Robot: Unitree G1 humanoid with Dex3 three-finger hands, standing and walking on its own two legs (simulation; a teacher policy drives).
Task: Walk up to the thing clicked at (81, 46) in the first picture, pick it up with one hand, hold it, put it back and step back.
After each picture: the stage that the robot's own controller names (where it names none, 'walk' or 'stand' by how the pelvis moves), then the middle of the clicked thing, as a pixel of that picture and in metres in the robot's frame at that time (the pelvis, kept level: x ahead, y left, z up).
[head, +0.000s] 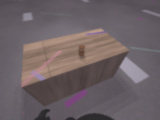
stand; (81, 50) +0.74 +0.13 -0.09
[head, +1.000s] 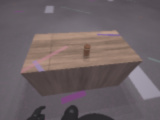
walk; (86, 50) +0.71 +0.10 -0.07
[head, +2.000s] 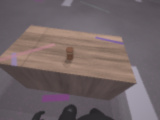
walk; (70, 53) +0.56 +0.23 -0.05
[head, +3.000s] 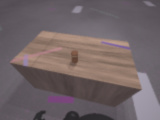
stand; (74, 57) +0.58 +0.19 -0.06
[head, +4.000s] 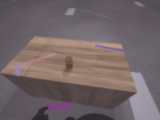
stand; (69, 63) +0.52 +0.22 -0.08
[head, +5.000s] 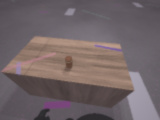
stand; (69, 62) +0.54 +0.22 -0.09
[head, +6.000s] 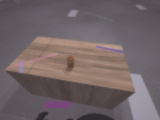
stand; (70, 62) +0.55 +0.22 -0.09
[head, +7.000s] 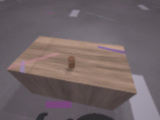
stand; (71, 62) +0.55 +0.21 -0.09
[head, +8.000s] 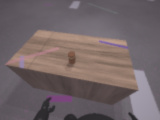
rise first; (71, 58) +0.56 +0.21 -0.09
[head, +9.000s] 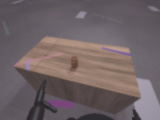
rise first; (74, 62) +0.55 +0.21 -0.09
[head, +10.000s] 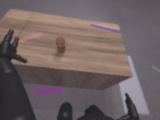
go down; (60, 45) +0.58 +0.20 -0.03
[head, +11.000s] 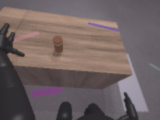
go down; (58, 44) +0.57 +0.20 -0.01
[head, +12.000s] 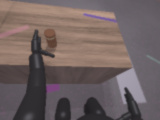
close in; (51, 39) +0.57 +0.22 +0.02
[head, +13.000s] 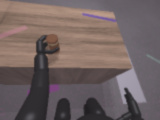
close; (53, 44) +0.53 +0.19 +0.02
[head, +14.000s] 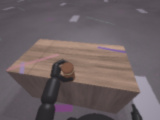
lift; (68, 72) +0.30 +0.14 +0.14
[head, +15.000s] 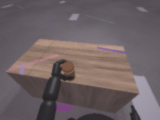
hold; (69, 71) +0.31 +0.15 +0.12
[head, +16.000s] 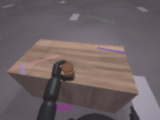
hold; (68, 72) +0.31 +0.15 +0.11
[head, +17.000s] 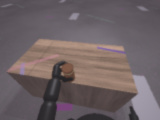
hold; (69, 73) +0.31 +0.15 +0.11
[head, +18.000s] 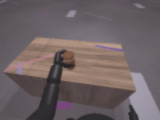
crouch; (69, 60) +0.39 +0.15 +0.13
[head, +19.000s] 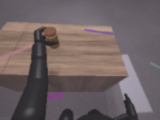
lower; (52, 38) +0.52 +0.20 +0.13
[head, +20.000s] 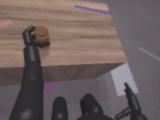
lower; (43, 38) +0.55 +0.20 +0.03
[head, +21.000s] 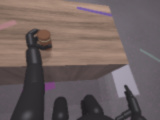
lower; (45, 41) +0.54 +0.20 +0.03
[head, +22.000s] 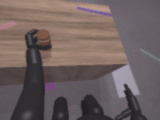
lower; (45, 41) +0.54 +0.21 +0.03
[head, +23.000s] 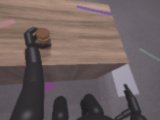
lower; (44, 39) +0.54 +0.21 +0.03
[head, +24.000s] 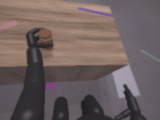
open; (46, 40) +0.54 +0.20 +0.03
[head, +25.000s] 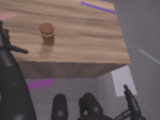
rise; (47, 35) +0.55 +0.20 +0.03
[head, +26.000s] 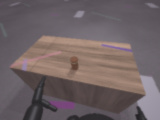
sink last; (74, 63) +0.52 +0.19 -0.04
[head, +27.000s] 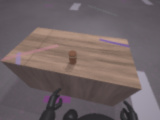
stand; (72, 57) +0.54 +0.19 -0.03
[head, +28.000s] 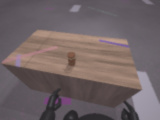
stand; (71, 59) +0.53 +0.20 -0.02
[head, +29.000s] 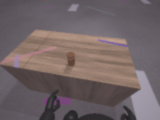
stand; (71, 59) +0.53 +0.19 -0.03
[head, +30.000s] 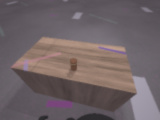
stand; (73, 64) +0.54 +0.19 -0.09
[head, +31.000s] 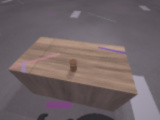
stand; (73, 65) +0.52 +0.18 -0.09
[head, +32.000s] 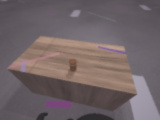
stand; (73, 65) +0.52 +0.19 -0.09
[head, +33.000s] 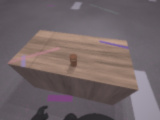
walk; (73, 60) +0.54 +0.19 -0.09
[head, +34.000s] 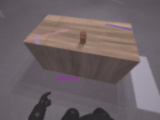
walk; (83, 38) +0.78 +0.13 -0.06
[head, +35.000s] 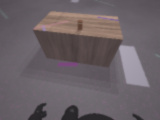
walk; (80, 25) +1.12 +0.25 -0.06
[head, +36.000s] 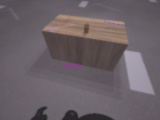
stand; (86, 28) +1.14 +0.16 -0.07
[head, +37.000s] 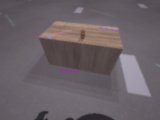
stand; (82, 34) +1.12 +0.17 -0.09
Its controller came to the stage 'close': yes
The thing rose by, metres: 0.21
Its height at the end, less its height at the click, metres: +0.00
